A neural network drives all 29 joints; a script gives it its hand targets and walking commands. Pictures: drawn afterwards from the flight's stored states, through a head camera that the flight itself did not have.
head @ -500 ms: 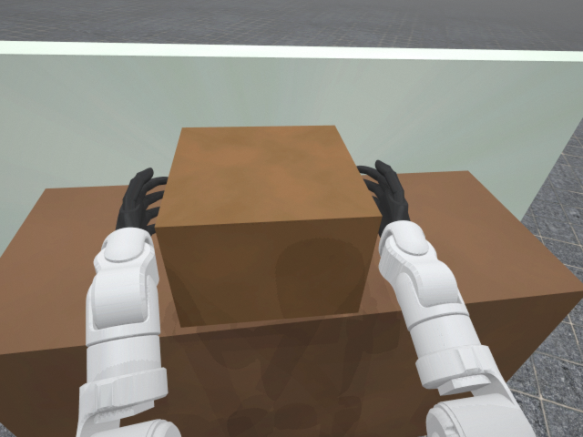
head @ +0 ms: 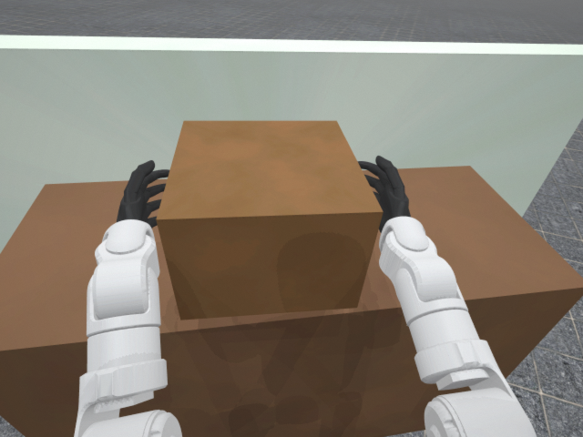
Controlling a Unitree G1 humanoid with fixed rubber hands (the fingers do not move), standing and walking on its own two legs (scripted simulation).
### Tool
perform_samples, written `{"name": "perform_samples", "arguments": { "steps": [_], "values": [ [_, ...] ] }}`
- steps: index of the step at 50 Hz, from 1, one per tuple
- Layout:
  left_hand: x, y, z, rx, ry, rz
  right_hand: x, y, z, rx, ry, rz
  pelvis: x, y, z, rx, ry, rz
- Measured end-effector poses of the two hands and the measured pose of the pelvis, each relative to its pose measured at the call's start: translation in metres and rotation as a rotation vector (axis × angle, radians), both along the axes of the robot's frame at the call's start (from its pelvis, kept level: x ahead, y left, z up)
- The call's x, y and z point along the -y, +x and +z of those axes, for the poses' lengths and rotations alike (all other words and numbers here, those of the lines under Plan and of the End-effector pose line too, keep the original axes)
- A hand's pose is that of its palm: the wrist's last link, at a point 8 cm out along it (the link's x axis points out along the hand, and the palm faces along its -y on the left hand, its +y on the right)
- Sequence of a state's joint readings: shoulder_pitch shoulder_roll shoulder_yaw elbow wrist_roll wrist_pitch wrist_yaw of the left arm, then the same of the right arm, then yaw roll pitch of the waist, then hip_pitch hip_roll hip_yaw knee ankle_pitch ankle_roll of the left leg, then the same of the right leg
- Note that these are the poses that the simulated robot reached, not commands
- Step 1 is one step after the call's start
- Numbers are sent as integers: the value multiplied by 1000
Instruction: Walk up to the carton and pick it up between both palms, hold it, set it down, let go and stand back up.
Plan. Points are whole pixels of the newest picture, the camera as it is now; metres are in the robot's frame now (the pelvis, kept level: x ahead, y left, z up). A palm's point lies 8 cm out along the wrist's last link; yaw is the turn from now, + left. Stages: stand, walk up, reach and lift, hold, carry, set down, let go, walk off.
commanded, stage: hold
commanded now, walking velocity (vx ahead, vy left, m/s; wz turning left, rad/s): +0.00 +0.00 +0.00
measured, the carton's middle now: (266, 210) +0.41 +0.01 +0.15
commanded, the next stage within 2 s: set down in 0.10 s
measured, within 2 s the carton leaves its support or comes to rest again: neither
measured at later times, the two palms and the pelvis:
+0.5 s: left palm (117, 230) +0.36 +0.20 +0.17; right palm (367, 210) +0.37 -0.13 +0.17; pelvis +0.01 +0.01 +0.00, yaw +1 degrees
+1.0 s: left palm (154, 239) +0.39 +0.17 +0.11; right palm (375, 219) +0.40 -0.16 +0.13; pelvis +0.03 +0.00 +0.00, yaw +0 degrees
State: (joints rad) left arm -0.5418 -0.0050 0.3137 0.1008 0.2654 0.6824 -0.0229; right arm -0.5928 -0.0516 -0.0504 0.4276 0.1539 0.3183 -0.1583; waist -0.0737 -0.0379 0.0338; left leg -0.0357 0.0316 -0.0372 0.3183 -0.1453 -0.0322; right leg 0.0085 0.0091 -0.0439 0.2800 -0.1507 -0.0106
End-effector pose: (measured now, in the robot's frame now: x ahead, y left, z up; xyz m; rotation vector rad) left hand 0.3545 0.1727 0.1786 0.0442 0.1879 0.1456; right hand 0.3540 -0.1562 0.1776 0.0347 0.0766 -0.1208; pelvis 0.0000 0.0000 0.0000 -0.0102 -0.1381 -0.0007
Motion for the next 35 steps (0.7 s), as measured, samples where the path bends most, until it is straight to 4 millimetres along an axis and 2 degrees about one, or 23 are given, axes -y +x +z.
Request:
{"name": "perform_samples", "arguments": {
  "steps": [9,15,23,27,35],
  "values": [
    [-3,-2,-5,-7,-8,6,-2,0,-3,-9,-11,5,0,3,0,3,2,-9],
    [-14,-9,-7,15,-21,32,-14,0,-4,15,-29,25,-1,7,0,20,3,1],
    [-26,-2,-6,74,9,42,-27,12,0,102,-44,38,-5,9,-1,26,7,14],
    [-27,6,-23,35,18,39,-28,20,-11,95,-56,37,-7,12,0,23,7,15],
    [-12,18,-67,-51,7,18,-13,26,-54,35,-75,22,-9,19,0,-15,0,16]
  ]
}}
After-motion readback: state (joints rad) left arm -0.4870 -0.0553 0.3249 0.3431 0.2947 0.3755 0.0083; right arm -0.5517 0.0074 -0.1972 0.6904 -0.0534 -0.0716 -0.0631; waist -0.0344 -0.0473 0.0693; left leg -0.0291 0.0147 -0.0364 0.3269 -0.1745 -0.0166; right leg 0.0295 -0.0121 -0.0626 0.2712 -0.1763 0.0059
